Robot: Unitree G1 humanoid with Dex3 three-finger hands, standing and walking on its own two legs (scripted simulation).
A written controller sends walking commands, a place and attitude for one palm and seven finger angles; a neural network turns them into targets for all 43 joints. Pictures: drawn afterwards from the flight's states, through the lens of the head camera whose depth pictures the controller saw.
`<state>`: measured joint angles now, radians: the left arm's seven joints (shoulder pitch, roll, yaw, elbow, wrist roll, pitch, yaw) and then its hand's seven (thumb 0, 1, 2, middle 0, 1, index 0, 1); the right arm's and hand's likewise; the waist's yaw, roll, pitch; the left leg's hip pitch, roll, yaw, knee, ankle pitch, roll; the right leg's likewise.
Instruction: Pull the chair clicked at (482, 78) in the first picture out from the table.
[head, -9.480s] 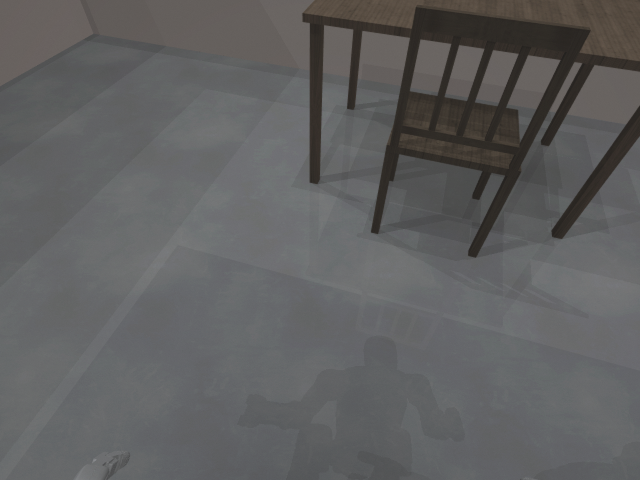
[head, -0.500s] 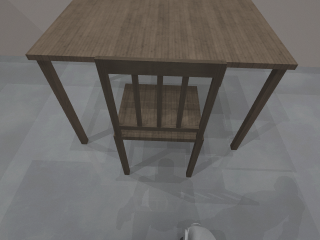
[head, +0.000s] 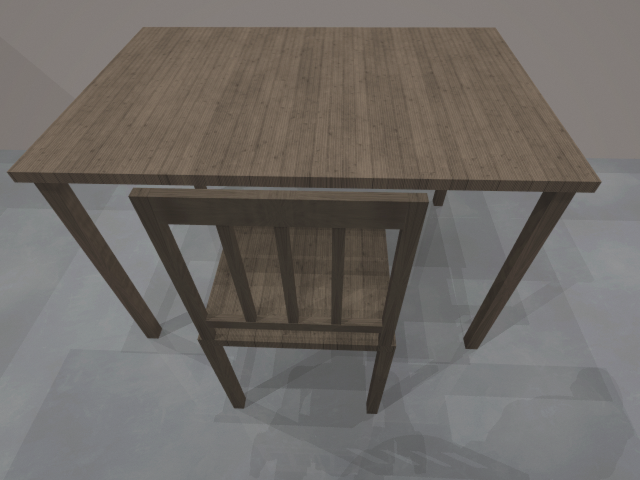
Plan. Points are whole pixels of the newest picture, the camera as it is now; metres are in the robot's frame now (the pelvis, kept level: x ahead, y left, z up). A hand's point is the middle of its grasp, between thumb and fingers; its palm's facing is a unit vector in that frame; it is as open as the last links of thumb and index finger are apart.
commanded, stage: come to a stop and stand still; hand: left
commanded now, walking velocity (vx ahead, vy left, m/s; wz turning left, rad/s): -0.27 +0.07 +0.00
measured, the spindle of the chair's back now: (288, 278) +0.46 +0.10 -0.09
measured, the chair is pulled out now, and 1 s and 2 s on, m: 0.00 0.00 0.00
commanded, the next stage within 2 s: look again from close up in 1.24 s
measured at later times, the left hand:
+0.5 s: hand out of the picture -0.03 +0.17 -0.17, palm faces +0.01 -0.97 -0.25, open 7.4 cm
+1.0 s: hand out of the picture -0.02 +0.17 -0.18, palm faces +0.04 -0.98 -0.19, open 7.4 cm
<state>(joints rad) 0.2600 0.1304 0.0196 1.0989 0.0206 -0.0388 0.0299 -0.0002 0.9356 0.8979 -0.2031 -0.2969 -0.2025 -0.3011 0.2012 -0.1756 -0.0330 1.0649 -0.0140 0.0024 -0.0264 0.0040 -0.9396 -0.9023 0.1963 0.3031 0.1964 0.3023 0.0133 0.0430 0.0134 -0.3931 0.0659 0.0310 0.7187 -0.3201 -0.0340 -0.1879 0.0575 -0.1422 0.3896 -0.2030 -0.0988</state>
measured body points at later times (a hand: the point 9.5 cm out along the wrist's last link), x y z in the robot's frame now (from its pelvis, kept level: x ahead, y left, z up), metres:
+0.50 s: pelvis -0.03 -0.02 +0.00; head -0.03 -0.04 +0.45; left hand -0.03 +0.22 -0.15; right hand +0.02 -0.24 -0.17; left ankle +0.03 +0.12 -0.74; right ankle -0.05 -0.11 -0.74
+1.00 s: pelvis -0.02 +0.00 +0.00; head -0.02 +0.00 +0.45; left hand -0.02 +0.22 -0.16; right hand -0.04 -0.20 -0.16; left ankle -0.01 +0.12 -0.74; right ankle -0.05 -0.11 -0.74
